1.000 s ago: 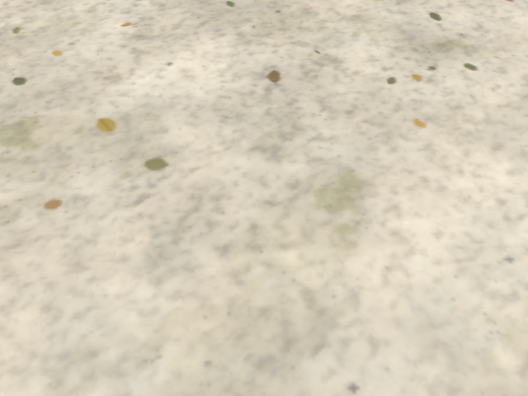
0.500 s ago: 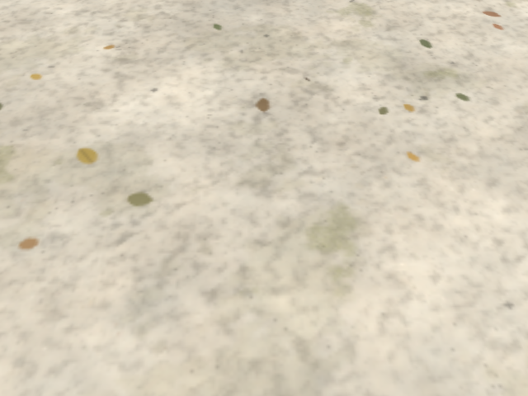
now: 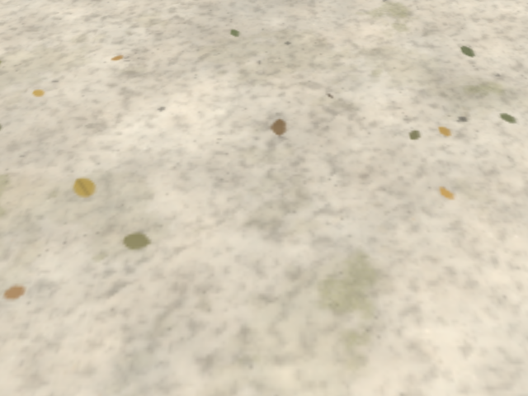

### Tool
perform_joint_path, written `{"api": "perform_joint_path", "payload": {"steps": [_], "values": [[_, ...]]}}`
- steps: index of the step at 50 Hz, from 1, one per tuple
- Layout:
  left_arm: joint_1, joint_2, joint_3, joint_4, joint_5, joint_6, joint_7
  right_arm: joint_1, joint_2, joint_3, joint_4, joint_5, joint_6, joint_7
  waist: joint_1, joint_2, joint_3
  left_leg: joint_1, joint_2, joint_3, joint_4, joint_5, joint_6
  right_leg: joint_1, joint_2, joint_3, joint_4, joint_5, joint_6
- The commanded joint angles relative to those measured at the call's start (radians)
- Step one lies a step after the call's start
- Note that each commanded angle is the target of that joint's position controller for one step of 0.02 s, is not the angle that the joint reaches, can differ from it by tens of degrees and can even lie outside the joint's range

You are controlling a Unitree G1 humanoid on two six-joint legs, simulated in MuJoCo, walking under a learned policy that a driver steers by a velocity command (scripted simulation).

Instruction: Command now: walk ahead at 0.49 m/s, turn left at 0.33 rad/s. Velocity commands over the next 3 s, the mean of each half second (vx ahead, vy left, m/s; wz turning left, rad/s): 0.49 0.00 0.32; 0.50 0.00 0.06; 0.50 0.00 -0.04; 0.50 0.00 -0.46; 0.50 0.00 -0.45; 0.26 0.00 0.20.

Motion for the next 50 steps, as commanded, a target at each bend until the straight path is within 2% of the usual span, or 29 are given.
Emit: {"api": "perform_joint_path", "payload": {"steps": [1,4,8,11,15,17,18,19,20,21,22,23,24,25,26,27,28,30,32,34,38,42,44,45,46,47,48,49,50], "values": [[0.002,0.071,0.011,-0.023,0.01,-0.022,0.004,0.076,-0.037,-0.023,-0.031,0.004,0.022,-0.006,-0.017,-0.12,-0.051,-0.121,0.099,-0.063,-0.011,0.076,0.014,0.092,-0.278,0.251,-0.327,-0.049,-0.106],[0.037,0.115,0.022,-0.009,0.015,-0.023,0.025,-0.016,-0.051,-0.033,-0.071,-0.005,0.039,-0.008,-0.014,-0.09,0.001,-0.244,0.099,-0.085,-0.099,0.199,-0.004,0.102,-0.28,0.165,-0.363,0.014,-0.112],[0.081,0.129,0.022,-0.007,0.02,-0.017,0.048,-0.108,-0.05,-0.035,-0.106,-0.015,0.027,0.014,0.004,-0.073,0.017,-0.305,0.073,-0.066,-0.291,0.394,-0.023,0.169,-0.262,0.046,-0.365,0.121,-0.091],[0.144,0.139,0.022,0.003,0.01,-0.009,0.057,-0.223,-0.025,-0.019,-0.149,-0.021,0.023,0.034,0.048,-0.049,0.049,-0.296,0.062,0.01,-0.429,0.448,-0.022,0.213,-0.261,-0.023,-0.372,0.166,-0.08],[0.258,0.156,0.028,0.041,-0.008,0.021,0.051,-0.34,-0.002,0.002,-0.213,-0.021,0.018,0.056,0.084,-0.038,0.087,-0.361,0.032,0.063,-0.557,0.337,0.001,0.396,-0.309,-0.039,-0.302,0.294,-0.101],[0.259,0.173,0.034,0.045,-0.016,0.034,0.049,-0.361,-0.013,0.003,-0.238,-0.018,0.015,0.068,0.066,-0.063,0.077,-0.319,0.005,0.101,-0.598,0.242,0.022,0.446,-0.33,-0.049,-0.24,0.45,-0.1],[0.245,0.186,0.037,0.043,-0.019,0.038,0.05,-0.345,-0.031,-0.002,-0.244,-0.017,0.014,0.072,0.041,-0.092,0.05,-0.248,-0.023,0.129,-0.608,0.196,0.038,0.456,-0.335,-0.056,-0.189,0.619,-0.093],[0.232,0.2,0.04,0.041,-0.02,0.041,0.052,-0.291,-0.062,-0.016,-0.237,-0.016,0.013,0.074,-0.001,-0.127,0.001,-0.144,-0.059,0.152,-0.611,0.161,0.058,0.464,-0.337,-0.062,-0.109,0.8,-0.082],[0.206,0.205,0.039,0.038,-0.021,0.048,0.053,-0.156,-0.106,-0.04,-0.202,-0.014,0.013,0.073,-0.083,-0.142,-0.075,0.041,-0.1,0.17,-0.652,0.191,0.084,0.437,-0.313,-0.085,0.049,0.899,-0.059],[0.195,0.193,0.031,0.029,-0.021,0.047,0.054,0.014,-0.173,-0.073,-0.151,-0.013,0.015,0.06,-0.16,-0.129,-0.169,0.331,-0.098,0.13,-0.672,0.264,0.118,0.285,-0.272,-0.105,0.263,0.813,-0.025],[0.253,0.111,0.005,-0.002,-0.006,0.03,0.043,0.178,-0.291,-0.105,-0.116,-0.029,0.022,0.039,-0.16,0.049,-0.324,0.752,0.159,-0.26,-0.647,0.238,0.246,-0.108,-0.165,-0.114,0.652,0.353,0.032],[0.29,0.054,-0.017,0.006,-0.02,-0.004,0.027,0.169,-0.274,-0.088,-0.115,-0.025,0.021,0.035,-0.104,0.146,-0.459,0.872,0.347,-0.714,-0.848,0.173,0.365,-0.308,0.005,0.065,0.926,-0.412,0.059],[0.164,0.135,0.01,-0.025,-0.063,-0.031,0.02,0.124,-0.201,-0.063,-0.129,-0.031,0.016,0.035,-0.13,0.081,-0.379,0.817,0.308,-0.603,-0.887,0.182,0.301,-0.409,-0.051,0.193,0.982,-0.396,0.035],[0.082,0.137,0.011,-0.054,-0.076,-0.04,0.022,0.042,-0.153,-0.051,-0.141,-0.031,0.009,0.034,-0.112,0.066,-0.252,0.675,0.266,-0.422,-0.888,0.245,0.255,-0.448,-0.102,0.177,0.946,-0.322,0.017],[0.065,0.128,0.015,-0.049,-0.059,-0.038,0.031,-0.035,-0.111,-0.038,-0.149,-0.032,0.0,0.039,-0.067,-0.006,-0.159,0.512,0.221,-0.297,-0.913,0.325,0.22,-0.418,-0.149,0.165,0.852,-0.247,0.016],[0.075,0.133,0.026,-0.038,-0.041,-0.026,0.039,-0.083,-0.067,-0.026,-0.153,-0.038,-0.009,0.041,-0.029,0.002,-0.116,0.396,0.185,-0.214,-0.943,0.362,0.196,-0.352,-0.179,0.168,0.785,-0.198,0.018],[0.113,0.114,0.027,-0.027,-0.036,-0.009,0.039,-0.1,-0.05,-0.021,-0.153,-0.045,-0.012,0.042,0.002,0.017,-0.101,0.323,0.165,-0.175,-0.978,0.352,0.19,-0.292,-0.193,0.172,0.757,-0.164,0.021],[0.136,0.081,0.024,-0.023,-0.028,0.016,0.042,-0.083,-0.08,-0.027,-0.14,-0.041,-0.021,0.039,0.028,0.015,-0.072,0.255,0.16,-0.139,-1.031,0.375,0.2,-0.275,-0.203,0.163,0.691,-0.134,0.037],[0.076,0.085,0.024,-0.047,-0.017,0.027,0.047,-0.054,-0.115,-0.034,-0.127,-0.041,-0.026,0.027,0.026,0.005,-0.033,0.241,0.157,-0.101,-1.062,0.418,0.203,-0.338,-0.207,0.156,0.594,-0.052,0.062],[0.006,0.087,0.023,-0.07,-0.01,0.026,0.044,-0.025,-0.122,-0.034,-0.116,-0.039,-0.022,0.014,0.008,0.011,-0.013,0.26,0.137,-0.057,-1.069,0.437,0.185,-0.383,-0.2,0.149,0.46,0.07,0.077],[-0.137,0.063,0.007,-0.101,-0.018,0.015,0.026,0.028,-0.134,-0.035,-0.095,-0.032,-0.018,0.006,-0.04,0.025,0.016,0.266,0.099,0.016,-1.083,0.363,0.143,-0.317,-0.14,0.097,0.194,0.269,0.071],[-0.216,0.08,0.001,-0.134,-0.026,0.008,0.003,0.09,-0.143,-0.041,-0.053,-0.021,-0.006,0.003,-0.056,0.036,0.043,0.416,0.168,-0.002,-1.034,0.361,0.131,-0.353,-0.121,0.114,0.093,0.227,0.035],[-0.195,0.108,0.008,-0.139,-0.026,0.002,-0.007,0.08,-0.155,-0.046,-0.048,-0.02,0.005,-0.002,-0.025,0.045,0.026,0.487,0.2,-0.009,-0.981,0.456,0.108,-0.324,-0.109,0.116,0.068,0.15,0.005],[-0.15,0.128,0.017,-0.13,-0.025,0.0,-0.009,0.061,-0.165,-0.049,-0.052,-0.02,0.01,-0.004,0.006,0.06,-0.004,0.504,0.199,-0.002,-0.928,0.59,0.095,-0.253,-0.085,0.097,0.066,0.108,-0.01],[-0.055,0.154,0.032,-0.104,-0.022,0.0,-0.008,0.036,-0.17,-0.049,-0.056,-0.019,0.015,-0.005,0.063,0.066,-0.064,0.498,0.174,0.024,-0.813,0.755,0.076,-0.113,-0.047,0.064,0.056,0.092,-0.03],[0.117,0.199,0.056,-0.049,-0.018,0.002,-0.002,0.03,-0.145,-0.038,-0.062,-0.022,0.021,-0.005,0.136,0.041,-0.169,0.421,0.115,0.065,-0.603,0.783,0.046,0.126,-0.037,0.062,0.069,0.103,-0.057],[0.28,0.276,0.074,-0.019,-0.008,0.007,0.007,0.071,-0.101,-0.018,-0.079,-0.045,0.023,-0.005,0.161,-0.116,-0.315,0.205,0.043,0.112,-0.263,0.442,0.011,0.417,-0.238,0.312,0.081,0.081,-0.118],[0.307,0.308,0.076,0.001,-0.007,0.007,-0.004,0.208,0.031,0.015,-0.073,-0.032,-0.002,0.011,0.075,-0.385,-0.424,-0.169,-0.145,0.023,0.043,-0.226,-0.04,0.694,-0.419,0.826,-0.098,-0.168,-0.282],[0.271,0.212,0.048,-0.013,-0.021,0.004,-0.005,0.118,-0.088,-0.007,-0.07,-0.009,-0.025,0.016,0.115,-0.252,-0.365,-0.283,-0.091,-0.086,0.149,-0.237,-0.018,0.663,-0.384,0.838,-0.163,-0.298,-0.234]]}}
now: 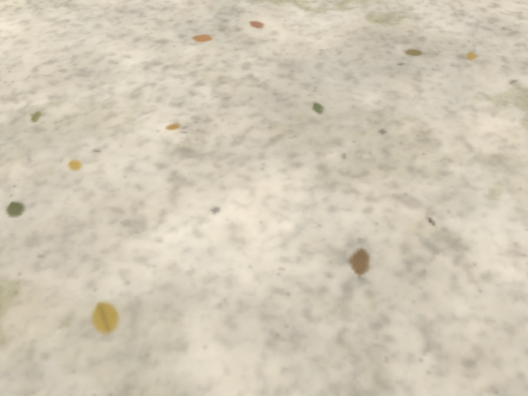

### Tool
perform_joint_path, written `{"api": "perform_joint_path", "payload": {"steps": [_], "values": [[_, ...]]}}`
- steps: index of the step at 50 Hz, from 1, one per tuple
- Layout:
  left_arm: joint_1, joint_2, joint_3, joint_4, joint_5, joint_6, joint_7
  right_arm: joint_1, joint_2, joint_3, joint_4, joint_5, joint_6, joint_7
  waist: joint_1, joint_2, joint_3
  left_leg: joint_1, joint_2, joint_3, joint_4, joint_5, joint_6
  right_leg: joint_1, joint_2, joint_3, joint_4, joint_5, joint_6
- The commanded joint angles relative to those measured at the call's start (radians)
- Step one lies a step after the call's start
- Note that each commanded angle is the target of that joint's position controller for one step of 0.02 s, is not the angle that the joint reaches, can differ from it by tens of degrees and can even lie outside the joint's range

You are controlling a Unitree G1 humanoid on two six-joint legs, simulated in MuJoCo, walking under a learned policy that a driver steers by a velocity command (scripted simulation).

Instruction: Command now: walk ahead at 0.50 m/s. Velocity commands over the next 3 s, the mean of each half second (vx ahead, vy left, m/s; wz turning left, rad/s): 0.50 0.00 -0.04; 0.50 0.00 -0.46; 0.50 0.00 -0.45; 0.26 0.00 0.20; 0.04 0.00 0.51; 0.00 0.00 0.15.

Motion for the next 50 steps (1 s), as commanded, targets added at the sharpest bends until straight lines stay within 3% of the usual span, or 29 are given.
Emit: {"api": "perform_joint_path", "payload": {"steps": [1,2,3,4,6,9,11,15,19,21,23,24,25,26,27,28,29,30,31,33,36,41,46,48,50], "values": [[0.277,0.154,0.036,0.032,-0.007,-0.003,0.006,-0.037,-0.122,-0.011,-0.094,0.035,-0.058,0.012,0.131,-0.167,-0.22,-0.665,0.021,-0.093,0.505,0.043,0.045,0.741,-0.33,0.622,-0.316,-0.277,-0.183],[0.199,0.138,0.028,0.013,0.004,-0.006,0.007,-0.088,-0.119,-0.01,-0.103,0.03,-0.061,0.003,0.101,-0.067,-0.152,-0.625,0.077,-0.068,0.461,0.141,0.049,0.592,-0.3,0.511,-0.335,-0.161,-0.164],[0.151,0.111,0.02,0.008,0.017,-0.009,0.005,-0.11,-0.116,-0.019,-0.103,0.013,-0.056,-0.005,0.073,-0.045,-0.098,-0.58,0.11,-0.061,0.4,0.198,0.047,0.465,-0.27,0.424,-0.356,-0.051,-0.157],[0.137,0.088,0.011,0.01,0.028,-0.012,0.005,-0.085,-0.103,-0.022,-0.099,0.01,-0.045,-0.006,0.04,-0.072,-0.093,-0.516,0.136,-0.07,0.367,0.233,0.049,0.397,-0.247,0.369,-0.38,0.004,-0.15],[0.157,0.089,0.01,0.024,0.021,-0.014,0.007,-0.06,-0.066,-0.019,-0.093,0.008,-0.025,-0.007,0.019,-0.082,-0.077,-0.487,0.152,-0.06,0.295,0.247,0.04,0.348,-0.228,0.302,-0.426,0.05,-0.161],[0.203,0.136,0.02,0.04,0.015,-0.012,0.027,-0.153,-0.062,-0.019,-0.125,-0.005,-0.014,-0.009,0.03,-0.052,-0.028,-0.577,0.164,-0.045,0.146,0.359,0.003,0.35,-0.23,0.242,-0.473,0.121,-0.171],[0.229,0.14,0.02,0.047,0.012,-0.005,0.038,-0.212,-0.055,-0.018,-0.143,-0.009,-0.016,-0.005,0.043,-0.05,-0.017,-0.605,0.158,-0.034,0.029,0.471,-0.013,0.373,-0.211,0.194,-0.48,0.158,-0.154],[0.285,0.142,0.019,0.064,0.002,0.002,0.045,-0.341,-0.03,-0.004,-0.173,-0.001,-0.024,0.01,0.085,-0.061,0.015,-0.548,0.111,0.016,-0.196,0.632,-0.015,0.387,-0.171,0.109,-0.489,0.154,-0.121],[0.36,0.146,0.023,0.1,-0.005,0.019,0.045,-0.449,-0.035,0.005,-0.213,0.006,-0.033,0.032,0.119,-0.059,0.055,-0.571,0.086,0.019,-0.302,0.595,-0.001,0.507,-0.219,0.122,-0.44,0.17,-0.124],[0.364,0.157,0.029,0.106,-0.009,0.031,0.05,-0.456,-0.054,0.002,-0.229,0.008,-0.043,0.043,0.097,-0.07,0.056,-0.555,0.075,0.005,-0.343,0.527,0.017,0.563,-0.252,0.155,-0.386,0.23,-0.115],[0.324,0.181,0.038,0.093,-0.011,0.039,0.053,-0.363,-0.099,-0.015,-0.212,0.008,-0.053,0.044,0.032,-0.098,0.002,-0.398,0.036,0.024,-0.37,0.463,0.039,0.568,-0.252,0.169,-0.29,0.407,-0.094],[0.298,0.172,0.034,0.083,-0.012,0.043,0.052,-0.23,-0.135,-0.035,-0.173,0.004,-0.057,0.039,-0.039,-0.092,-0.078,-0.207,0.01,0.047,-0.39,0.474,0.061,0.531,-0.209,0.143,-0.153,0.523,-0.071],[0.284,0.135,0.019,0.062,-0.003,0.042,0.051,-0.037,-0.196,-0.058,-0.126,-0.011,-0.059,0.029,-0.113,-0.056,-0.224,0.107,0.097,-0.032,-0.329,0.495,0.108,0.369,-0.149,0.108,0.09,0.413,-0.037],[0.401,0.019,-0.012,0.046,0.002,0.027,0.046,0.089,-0.293,-0.083,-0.101,-0.026,-0.051,0.022,-0.087,0.163,-0.392,0.523,0.368,-0.435,-0.36,0.356,0.243,-0.036,0.01,0.034,0.489,-0.004,0.042],[0.399,0.045,-0.01,0.055,-0.013,0.008,0.042,0.1,-0.221,-0.059,-0.101,-0.019,-0.046,0.023,-0.095,0.255,-0.471,0.543,0.435,-0.689,-0.508,0.246,0.275,-0.162,0.04,0.165,0.661,-0.46,0.04],[0.315,0.134,0.017,0.035,-0.04,0.002,0.041,0.022,-0.157,-0.038,-0.109,-0.011,-0.046,0.02,-0.088,0.188,-0.312,0.419,0.398,-0.552,-0.532,0.176,0.221,-0.247,-0.021,0.188,0.735,-0.414,0.028],[0.253,0.138,0.019,0.016,-0.043,0.003,0.045,-0.058,-0.121,-0.026,-0.125,-0.011,-0.047,0.017,-0.066,0.133,-0.2,0.265,0.368,-0.416,-0.56,0.195,0.185,-0.255,-0.074,0.156,0.723,-0.324,0.018],[0.225,0.128,0.025,0.011,-0.032,0.009,0.051,-0.125,-0.089,-0.016,-0.128,-0.016,-0.051,0.02,-0.035,0.089,-0.124,0.117,0.332,-0.318,-0.606,0.24,0.166,-0.214,-0.109,0.147,0.67,-0.249,0.017],[0.244,0.112,0.033,0.017,-0.027,0.024,0.054,-0.166,-0.063,-0.009,-0.128,-0.025,-0.057,0.022,0.003,0.108,-0.084,0.018,0.297,-0.227,-0.643,0.289,0.148,-0.154,-0.138,0.156,0.624,-0.197,0.014],[0.277,0.062,0.031,0.019,-0.029,0.054,0.052,-0.192,-0.056,-0.01,-0.117,-0.029,-0.06,0.023,0.039,0.115,-0.052,-0.078,0.274,-0.117,-0.695,0.35,0.145,-0.092,-0.156,0.153,0.587,-0.155,0.017],[0.223,0.059,0.037,-0.017,-0.02,0.074,0.053,-0.17,-0.093,-0.021,-0.1,-0.034,-0.065,0.008,0.047,0.073,-0.013,-0.084,0.273,-0.007,-0.726,0.455,0.157,-0.166,-0.16,0.163,0.511,-0.042,0.034],[0.087,0.044,0.028,-0.07,-0.009,0.064,0.024,-0.128,-0.127,-0.028,-0.093,-0.031,-0.055,-0.014,0.014,0.043,0.022,-0.027,0.248,0.144,-0.739,0.536,0.134,-0.18,-0.136,0.103,0.238,0.18,0.045],[-0.067,0.034,0.011,-0.15,-0.009,0.064,-0.009,-0.037,-0.16,-0.042,-0.074,-0.01,-0.026,-0.02,-0.039,0.026,0.073,0.148,0.297,0.209,-0.683,0.622,0.124,-0.226,-0.112,0.027,0.084,0.119,0.016],[-0.067,0.053,0.017,-0.176,-0.011,0.066,-0.021,-0.045,-0.18,-0.049,-0.08,0.0,-0.011,-0.02,-0.017,0.048,0.057,0.2,0.311,0.236,-0.604,0.829,0.108,-0.177,-0.077,-0.015,0.057,0.025,-0.013],[0.025,0.1,0.041,-0.175,-0.015,0.069,-0.024,-0.07,-0.213,-0.058,-0.093,0.009,0.004,-0.024,0.051,0.089,-0.021,0.217,0.307,0.26,-0.426,1.177,0.086,-0.014,-0.001,-0.076,0.061,-0.081,-0.054]]}}
Over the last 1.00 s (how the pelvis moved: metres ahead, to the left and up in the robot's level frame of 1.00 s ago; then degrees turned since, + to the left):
0.60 0.07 -0.02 11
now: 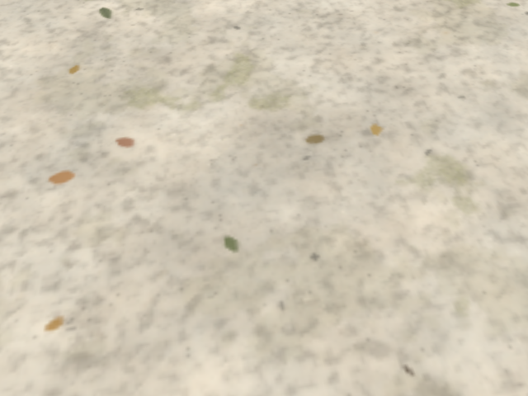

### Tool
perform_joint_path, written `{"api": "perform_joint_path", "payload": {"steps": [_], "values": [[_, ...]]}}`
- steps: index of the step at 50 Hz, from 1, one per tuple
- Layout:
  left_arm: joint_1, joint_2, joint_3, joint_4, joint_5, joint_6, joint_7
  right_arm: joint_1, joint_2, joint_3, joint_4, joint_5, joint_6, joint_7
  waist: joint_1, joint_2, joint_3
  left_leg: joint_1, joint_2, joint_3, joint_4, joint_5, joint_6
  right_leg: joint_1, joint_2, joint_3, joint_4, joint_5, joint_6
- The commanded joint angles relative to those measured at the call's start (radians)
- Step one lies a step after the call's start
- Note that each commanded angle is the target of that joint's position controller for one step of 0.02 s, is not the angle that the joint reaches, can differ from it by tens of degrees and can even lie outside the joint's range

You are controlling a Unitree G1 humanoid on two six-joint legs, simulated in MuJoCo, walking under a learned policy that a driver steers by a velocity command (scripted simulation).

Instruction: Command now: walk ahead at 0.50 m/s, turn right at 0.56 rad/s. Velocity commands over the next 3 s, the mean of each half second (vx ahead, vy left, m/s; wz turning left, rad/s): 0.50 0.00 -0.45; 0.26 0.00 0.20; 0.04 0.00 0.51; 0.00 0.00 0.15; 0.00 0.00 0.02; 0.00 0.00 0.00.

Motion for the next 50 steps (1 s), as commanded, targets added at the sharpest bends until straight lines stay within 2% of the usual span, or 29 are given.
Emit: {"api": "perform_joint_path", "payload": {"steps": [1,2,3,4,5,6,7,8,11,13,17,20,23,25,26,27,28,29,30,32,33,35,37,39,41,45,48,49,50], "values": [[0.148,0.154,0.059,-0.045,-0.009,-0.01,-0.004,-0.054,-0.221,-0.046,-0.063,0.016,0.016,-0.008,0.158,0.108,-0.08,-0.031,0.249,-0.043,0.313,1.124,0.127,0.255,0.117,-0.087,-0.049,-0.083,-0.071],[0.315,0.228,0.098,-0.002,-0.01,-0.006,0.013,-0.053,-0.21,-0.04,-0.073,0.01,0.014,-0.009,0.234,0.06,-0.17,-0.204,0.209,-0.034,0.575,0.955,0.08,0.546,0.119,-0.014,-0.105,-0.031,-0.115],[0.352,0.348,0.121,0.014,-0.014,-0.003,0.031,0.016,-0.067,0.0,-0.121,-0.037,-0.006,0.001,0.148,-0.208,-0.236,-0.631,0.057,-0.064,0.942,0.108,0.018,0.878,-0.135,0.456,-0.134,-0.049,-0.253],[0.369,0.333,0.104,-0.023,-0.001,-0.019,0.025,-0.021,-0.067,0.015,-0.159,-0.005,-0.056,0.016,0.145,-0.194,-0.4,-0.843,-0.079,-0.318,1.14,-0.214,0.007,1.034,-0.275,0.915,-0.337,-0.216,-0.386],[0.36,0.254,0.081,-0.019,0.011,-0.031,0.021,-0.15,-0.13,-0.001,-0.187,0.039,-0.088,0.028,0.19,-0.091,-0.303,-0.957,-0.023,-0.388,1.152,-0.133,0.038,0.998,-0.252,0.807,-0.381,-0.164,-0.317],[0.311,0.212,0.07,-0.023,0.007,-0.041,0.024,-0.177,-0.124,0.003,-0.192,0.041,-0.102,0.029,0.161,-0.051,-0.206,-0.964,0.024,-0.385,1.081,-0.047,0.063,0.872,-0.212,0.662,-0.366,-0.095,-0.277],[0.226,0.172,0.057,-0.042,0.004,-0.046,0.025,-0.169,-0.127,-0.002,-0.174,0.015,-0.103,0.021,0.11,0.015,-0.139,-0.89,0.065,-0.387,0.989,0.013,0.062,0.708,-0.168,0.546,-0.366,-0.001,-0.244],[0.168,0.14,0.046,-0.062,0.01,-0.048,0.029,-0.151,-0.146,-0.013,-0.166,-0.002,-0.091,0.018,0.07,0.008,-0.112,-0.803,0.091,-0.392,0.917,0.049,0.055,0.585,-0.138,0.47,-0.382,0.084,-0.227],[0.161,0.162,0.046,-0.077,0.01,-0.051,0.046,-0.145,-0.12,-0.015,-0.178,-0.017,-0.052,0.018,0.033,0.008,-0.077,-0.719,0.095,-0.372,0.774,0.098,0.016,0.43,-0.103,0.394,-0.429,0.182,-0.225],[0.19,0.19,0.053,-0.073,0.008,-0.052,0.061,-0.207,-0.095,-0.005,-0.2,-0.025,-0.043,0.016,0.047,-0.002,-0.051,-0.731,0.079,-0.352,0.636,0.208,-0.01,0.391,-0.08,0.336,-0.443,0.21,-0.212],[0.251,0.173,0.046,-0.051,0.007,-0.047,0.068,-0.332,-0.059,0.017,-0.225,-0.016,-0.048,0.034,0.114,-0.053,-0.026,-0.639,0.029,-0.321,0.337,0.508,-0.008,0.352,-0.023,0.242,-0.444,0.11,-0.145],[0.302,0.174,0.044,-0.023,0.005,-0.049,0.063,-0.39,-0.083,0.017,-0.246,-0.003,-0.055,0.047,0.144,-0.066,-0.001,-0.646,0.02,-0.331,0.26,0.534,0.016,0.422,-0.066,0.283,-0.42,0.047,-0.136],[0.329,0.18,0.045,-0.006,0.006,-0.04,0.067,-0.398,-0.115,0.011,-0.261,-0.004,-0.067,0.059,0.136,-0.079,0.011,-0.678,0.013,-0.335,0.209,0.427,0.058,0.548,-0.125,0.335,-0.354,0.103,-0.123],[0.312,0.191,0.047,-0.007,0.009,-0.031,0.071,-0.324,-0.137,0.002,-0.246,-0.004,-0.075,0.061,0.089,-0.103,-0.011,-0.591,-0.013,-0.306,0.181,0.353,0.093,0.589,-0.129,0.338,-0.277,0.278,-0.1],[0.297,0.178,0.041,-0.014,0.009,-0.028,0.071,-0.215,-0.165,-0.014,-0.213,-0.01,-0.078,0.059,0.034,-0.092,-0.076,-0.442,-0.033,-0.287,0.163,0.367,0.122,0.582,-0.081,0.302,-0.158,0.427,-0.078],[0.281,0.147,0.026,-0.033,0.017,-0.028,0.07,-0.052,-0.209,-0.029,-0.183,-0.023,-0.08,0.055,-0.037,-0.047,-0.212,-0.183,0.07,-0.389,0.211,0.403,0.182,0.467,-0.025,0.253,0.071,0.368,-0.045],[0.415,0.078,0.005,-0.04,0.007,-0.042,0.067,0.087,-0.294,-0.054,-0.155,-0.033,-0.072,0.053,-0.021,0.193,-0.375,0.207,0.293,-0.792,0.173,0.242,0.338,0.111,0.121,0.164,0.454,0.012,0.04],[0.407,0.1,0.002,-0.037,0.002,-0.055,0.066,0.105,-0.237,-0.038,-0.131,-0.01,-0.063,0.063,-0.028,0.31,-0.38,0.256,0.357,-1.067,0.014,0.143,0.384,-0.071,0.166,0.21,0.602,-0.473,0.058],[0.319,0.175,0.02,-0.055,-0.004,-0.061,0.063,0.025,-0.179,-0.017,-0.15,0.004,-0.058,0.064,-0.026,0.206,-0.22,0.142,0.328,-0.96,0.016,0.163,0.341,-0.155,0.105,0.219,0.679,-0.44,0.059],[0.203,0.171,0.022,-0.083,0.022,-0.064,0.068,-0.111,-0.127,0.005,-0.185,-0.011,-0.041,0.062,0.02,0.063,-0.076,-0.142,0.247,-0.707,0.025,0.556,0.305,-0.1,0.034,0.149,0.603,-0.331,0.073],[0.207,0.164,0.027,-0.088,0.036,-0.059,0.072,-0.128,-0.111,0.012,-0.187,-0.017,-0.041,0.062,0.049,0.065,-0.076,-0.217,0.217,-0.64,0.025,0.722,0.295,-0.033,0.007,0.148,0.536,-0.309,0.079],[0.234,0.112,0.017,-0.09,0.036,-0.046,0.077,-0.132,-0.114,0.014,-0.175,-0.022,-0.039,0.057,0.084,0.096,-0.097,-0.283,0.172,-0.557,0.02,0.916,0.295,0.054,0.006,0.134,0.412,-0.291,0.103],[0.214,0.097,0.011,-0.104,0.03,-0.036,0.088,-0.12,-0.18,-0.008,-0.171,-0.018,-0.029,0.042,0.087,0.112,-0.12,-0.298,0.163,-0.521,0.022,1.006,0.306,0.075,0.031,0.113,0.293,-0.245,0.125],[0.179,0.099,0.009,-0.112,0.03,-0.026,0.093,-0.113,-0.211,-0.022,-0.173,-0.003,-0.01,0.028,0.079,0.109,-0.148,-0.312,0.146,-0.503,0.026,0.954,0.289,0.115,0.052,0.111,0.192,-0.142,0.137],[0.127,0.102,0.008,-0.122,0.026,-0.016,0.094,-0.1,-0.208,-0.025,-0.173,0.01,0.01,0.018,0.063,0.115,-0.147,-0.325,0.128,-0.505,0.031,0.847,0.265,0.14,0.07,0.119,0.11,-0.058,0.144],[0.029,0.113,0.011,-0.152,0.021,-0.012,0.089,-0.07,-0.199,-0.027,-0.172,0.015,0.041,0.007,0.033,0.137,-0.116,-0.314,0.119,-0.58,0.069,0.626,0.242,0.16,0.099,0.141,-0.027,-0.05,0.149],[0.072,0.138,0.023,-0.144,0.018,-0.033,0.078,-0.119,-0.187,-0.026,-0.203,0.019,0.059,-0.002,0.079,0.153,-0.107,-0.308,0.088,-0.66,0.152,0.491,0.204,0.265,0.107,0.145,-0.22,-0.006,0.122],[0.105,0.16,0.031,-0.137,0.026,-0.042,0.08,-0.121,-0.163,-0.019,-0.216,0.017,0.06,-0.005,0.091,0.135,-0.12,-0.347,0.047,-0.655,0.212,0.421,0.164,0.367,0.057,0.161,-0.3,0.115,0.094],[0.152,0.228,0.045,-0.141,0.046,-0.042,0.092,-0.101,-0.105,-0.001,-0.239,-0.003,0.058,-0.005,0.082,-0.003,-0.194,-0.46,-0.019,-0.579,0.399,0.205,0.11,0.54,-0.143,0.303,-0.273,0.371,0.018]]}}
Over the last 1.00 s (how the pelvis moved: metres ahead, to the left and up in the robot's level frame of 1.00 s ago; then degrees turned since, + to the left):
0.56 0.00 0.01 -18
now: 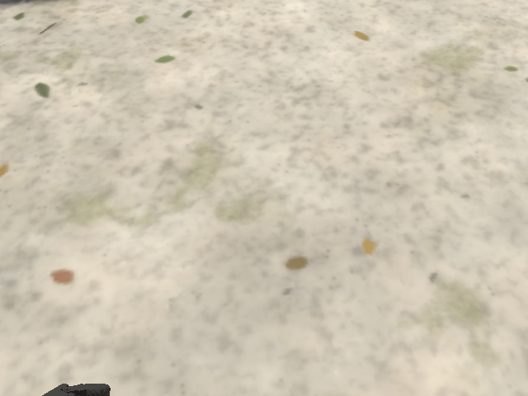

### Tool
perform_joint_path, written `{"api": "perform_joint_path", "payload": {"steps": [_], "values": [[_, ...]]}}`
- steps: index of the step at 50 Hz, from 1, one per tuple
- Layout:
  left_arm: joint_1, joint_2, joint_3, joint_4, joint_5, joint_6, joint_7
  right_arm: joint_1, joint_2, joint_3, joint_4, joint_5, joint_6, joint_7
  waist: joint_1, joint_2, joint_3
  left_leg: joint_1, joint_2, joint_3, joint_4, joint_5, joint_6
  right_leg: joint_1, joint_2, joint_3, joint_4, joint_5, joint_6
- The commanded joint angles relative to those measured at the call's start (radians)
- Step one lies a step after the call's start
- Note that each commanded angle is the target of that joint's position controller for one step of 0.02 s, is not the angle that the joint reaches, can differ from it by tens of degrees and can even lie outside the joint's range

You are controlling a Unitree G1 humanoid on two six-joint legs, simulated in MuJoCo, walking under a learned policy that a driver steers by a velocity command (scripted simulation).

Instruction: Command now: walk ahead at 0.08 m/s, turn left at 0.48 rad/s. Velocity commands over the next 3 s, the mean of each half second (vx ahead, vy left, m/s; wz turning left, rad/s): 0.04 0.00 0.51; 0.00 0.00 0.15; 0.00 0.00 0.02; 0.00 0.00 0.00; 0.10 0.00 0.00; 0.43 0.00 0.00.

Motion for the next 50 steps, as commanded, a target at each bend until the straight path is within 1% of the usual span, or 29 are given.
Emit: {"api": "perform_joint_path", "payload": {"steps": [1,2,3,4,5,7,11,14,16,18,19,20,21,22,23,24,25,27,31,35,37,38,39,40,41,42,43,46,50], "values": [[0.124,0.23,0.066,-0.048,0.035,0.001,0.018,0.078,-0.012,0.007,-0.102,-0.02,-0.016,-0.003,0.017,-0.247,-0.221,-0.315,-0.018,0.004,0.361,-0.4,-0.023,0.484,-0.435,0.377,-0.039,0.652,-0.255],[0.149,0.188,0.061,-0.042,0.024,0.011,0.013,0.082,-0.103,-0.01,-0.099,-0.016,-0.02,0.002,0.047,-0.245,-0.251,-0.384,0.041,0.034,0.559,-0.413,-0.06,0.467,-0.49,0.468,-0.07,0.583,-0.334],[0.123,0.136,0.046,-0.053,0.019,0.011,0.014,0.042,-0.159,-0.031,-0.093,-0.004,-0.01,0.001,0.058,-0.151,-0.201,-0.405,0.075,0.032,0.659,-0.336,-0.08,0.42,-0.418,0.359,-0.07,0.491,-0.305],[0.076,0.118,0.04,-0.056,0.015,0.016,0.014,0.024,-0.157,-0.037,-0.088,-0.001,0.009,-0.004,0.046,-0.106,-0.159,-0.409,0.095,0.042,0.686,-0.268,-0.099,0.36,-0.35,0.255,-0.076,0.406,-0.259],[0.039,0.111,0.036,-0.062,0.009,0.021,0.014,0.015,-0.15,-0.039,-0.091,-0.003,0.028,-0.009,0.04,-0.106,-0.127,-0.4,0.111,0.046,0.692,-0.218,-0.114,0.3,-0.319,0.194,-0.094,0.33,-0.237],[0.015,0.133,0.041,-0.054,0.017,0.029,0.016,0.0,-0.101,-0.028,-0.114,0.0,0.047,-0.006,0.032,-0.13,-0.082,-0.339,0.114,0.093,0.644,-0.14,-0.127,0.195,-0.268,0.088,-0.136,0.281,-0.228],[0.022,0.156,0.053,-0.043,0.013,0.039,0.025,-0.06,-0.062,-0.011,-0.171,-0.004,0.046,0.01,0.057,-0.158,-0.116,-0.253,0.139,0.133,0.426,-0.07,-0.119,0.212,-0.282,0.001,-0.145,0.273,-0.241],[0.027,0.186,0.064,-0.034,0.002,0.043,0.02,-0.078,-0.078,-0.013,-0.197,-0.005,0.046,0.028,0.068,-0.171,-0.134,-0.164,0.14,0.166,0.291,-0.043,-0.091,0.219,-0.312,-0.025,-0.134,0.247,-0.234],[0.032,0.198,0.068,-0.025,-0.01,0.044,0.014,-0.069,-0.093,-0.021,-0.205,-0.006,0.051,0.039,0.062,-0.172,-0.124,-0.114,0.131,0.188,0.191,-0.016,-0.061,0.224,-0.327,-0.034,-0.108,0.19,-0.213],[0.03,0.189,0.067,-0.012,-0.028,0.047,0.012,-0.012,-0.093,-0.031,-0.187,-0.01,0.053,0.045,0.028,-0.146,-0.116,0.013,0.094,0.22,0.008,0.102,-0.011,0.174,-0.3,-0.081,-0.023,0.079,-0.147],[0.084,0.157,0.06,0.014,-0.024,0.049,0.007,0.02,-0.122,-0.043,-0.18,-0.014,0.052,0.037,0.027,-0.068,-0.102,0.114,0.104,0.162,-0.086,0.205,0.026,0.088,-0.258,-0.141,0.083,-0.04,-0.074],[0.113,0.089,0.039,-0.004,0.02,0.049,-0.003,0.032,-0.237,-0.068,-0.201,-0.021,0.05,0.017,0.066,0.244,-0.096,0.26,0.361,-0.189,-0.149,0.534,0.124,-0.16,-0.129,-0.252,0.389,-0.377,0.036],[0.028,0.101,0.039,-0.05,0.024,0.045,0.005,0.013,-0.268,-0.063,-0.235,-0.051,0.035,0.021,0.021,0.318,-0.105,0.199,0.515,-0.366,-0.176,0.655,0.313,-0.309,-0.024,-0.137,0.603,-0.595,0.065],[-0.019,0.146,0.052,-0.052,0.002,0.046,0.012,0.021,-0.223,-0.052,-0.229,-0.065,0.016,0.027,-0.013,0.211,-0.125,0.161,0.472,-0.311,-0.198,0.547,0.318,-0.301,-0.046,-0.057,0.699,-0.551,0.051],[-0.003,0.153,0.058,-0.038,-0.01,0.052,0.017,-0.025,-0.191,-0.041,-0.223,-0.055,0.002,0.026,0.022,0.172,-0.096,0.137,0.41,-0.226,-0.191,0.473,0.257,-0.297,-0.061,-0.039,0.71,-0.464,0.036],[0.03,0.148,0.061,-0.008,-0.005,0.059,0.025,-0.076,-0.155,-0.03,-0.225,-0.037,-0.001,0.021,0.046,0.133,-0.093,0.129,0.361,-0.168,-0.184,0.412,0.203,-0.287,-0.072,-0.032,0.692,-0.393,0.037],[0.051,0.152,0.064,0.005,0.002,0.066,0.03,-0.109,-0.13,-0.019,-0.227,-0.025,0.0,0.016,0.062,0.151,-0.089,0.101,0.339,-0.129,-0.183,0.434,0.184,-0.255,-0.071,-0.036,0.691,-0.34,0.046],[0.083,0.138,0.061,0.016,-0.002,0.065,0.025,-0.117,-0.099,-0.002,-0.224,-0.033,-0.002,0.007,0.078,0.151,-0.108,0.079,0.311,-0.087,-0.186,0.482,0.185,-0.184,-0.057,-0.043,0.694,-0.27,0.058],[0.057,0.091,0.037,0.014,-0.006,0.062,0.016,-0.111,-0.091,0.002,-0.207,-0.034,-0.003,-0.001,0.057,0.145,-0.1,0.115,0.299,-0.074,-0.185,0.41,0.184,-0.112,-0.072,-0.036,0.442,-0.236,0.065],[0.052,0.106,0.033,0.018,-0.011,0.06,0.006,-0.105,-0.105,0.001,-0.183,-0.037,0.003,0.011,0.032,0.156,-0.066,0.068,0.31,-0.119,-0.188,0.32,0.207,0.017,-0.059,-0.059,0.255,-0.285,0.058],[0.077,0.098,0.03,0.032,-0.012,0.055,0.002,-0.122,-0.087,0.01,-0.17,-0.028,0.004,0.016,0.053,0.14,-0.051,0.051,0.295,-0.13,-0.168,0.298,0.192,0.09,-0.049,-0.07,0.109,-0.219,0.044],[0.103,0.087,0.025,0.045,-0.006,0.049,-0.003,-0.127,-0.073,0.017,-0.161,-0.021,0.003,0.017,0.077,0.123,-0.047,0.029,0.276,-0.119,-0.153,0.288,0.165,0.165,-0.045,-0.078,-0.03,-0.093,0.031],[0.116,0.101,0.024,0.051,0.008,0.043,-0.005,-0.099,-0.055,0.023,-0.148,-0.023,-0.003,0.018,0.078,0.089,-0.06,0.0,0.25,-0.11,-0.144,0.252,0.121,0.252,-0.071,-0.04,-0.086,0.04,0.014],[0.131,0.155,0.031,0.049,0.017,0.04,-0.002,-0.069,-0.039,0.029,-0.144,-0.042,-0.014,0.022,0.049,0.005,-0.089,-0.042,0.196,-0.066,-0.099,0.175,0.072,0.334,-0.152,0.032,-0.055,0.236,-0.014],[0.103,0.195,0.043,0.063,0.005,0.042,-0.004,-0.028,-0.042,0.023,-0.139,-0.045,-0.023,0.031,-0.003,-0.109,-0.09,-0.042,0.123,0.012,-0.103,0.106,0.037,0.301,-0.164,0.026,-0.003,0.182,-0.056],[0.082,0.134,0.033,0.059,-0.001,0.039,-0.012,-0.079,-0.05,0.024,-0.133,-0.049,-0.022,0.03,0.033,-0.107,-0.082,0.021,0.106,0.043,-0.09,0.09,0.009,0.214,-0.14,0.023,-0.026,0.019,-0.065],[0.071,0.106,0.023,0.06,0.006,0.035,-0.015,-0.124,-0.061,0.019,-0.137,-0.043,-0.016,0.027,0.049,-0.09,-0.057,0.036,0.107,0.046,-0.075,0.097,0.006,0.174,-0.123,0.014,-0.042,-0.049,-0.051],[0.074,0.1,0.015,0.073,0.01,0.017,-0.014,-0.125,-0.045,0.019,-0.132,-0.039,0.007,0.018,0.052,-0.069,-0.03,0.036,0.121,0.027,-0.075,0.154,0.024,0.155,-0.101,-0.011,-0.037,-0.058,-0.023],[0.09,0.099,0.008,0.093,0.005,0.017,-0.005,-0.108,-0.033,0.017,-0.107,-0.036,0.004,0.014,0.061,-0.019,-0.022,0.029,0.123,0.026,-0.079,0.174,0.022,0.171,-0.091,-0.02,-0.021,-0.053,-0.021]]}}
Over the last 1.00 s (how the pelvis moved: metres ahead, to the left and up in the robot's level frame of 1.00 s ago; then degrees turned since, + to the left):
0.50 -0.05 0.01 -3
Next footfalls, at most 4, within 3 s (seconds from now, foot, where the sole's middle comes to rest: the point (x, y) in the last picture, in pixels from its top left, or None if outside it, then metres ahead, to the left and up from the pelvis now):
0.38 left None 0.04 0.14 -0.77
0.78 right None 0.11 -0.09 -0.77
2.94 right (246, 392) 0.49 0.05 -0.77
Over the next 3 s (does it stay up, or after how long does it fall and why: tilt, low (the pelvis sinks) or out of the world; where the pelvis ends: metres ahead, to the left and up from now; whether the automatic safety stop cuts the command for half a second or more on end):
stays up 0.31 0.08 -0.02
